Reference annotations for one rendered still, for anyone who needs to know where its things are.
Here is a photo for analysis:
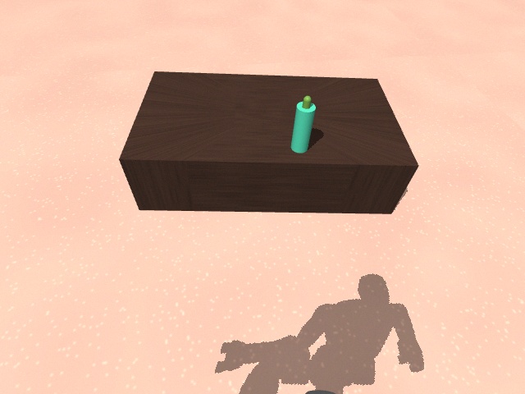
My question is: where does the bottle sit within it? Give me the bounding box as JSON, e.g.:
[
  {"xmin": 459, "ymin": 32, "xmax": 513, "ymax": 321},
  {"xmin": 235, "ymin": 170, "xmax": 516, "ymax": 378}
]
[{"xmin": 291, "ymin": 96, "xmax": 316, "ymax": 153}]

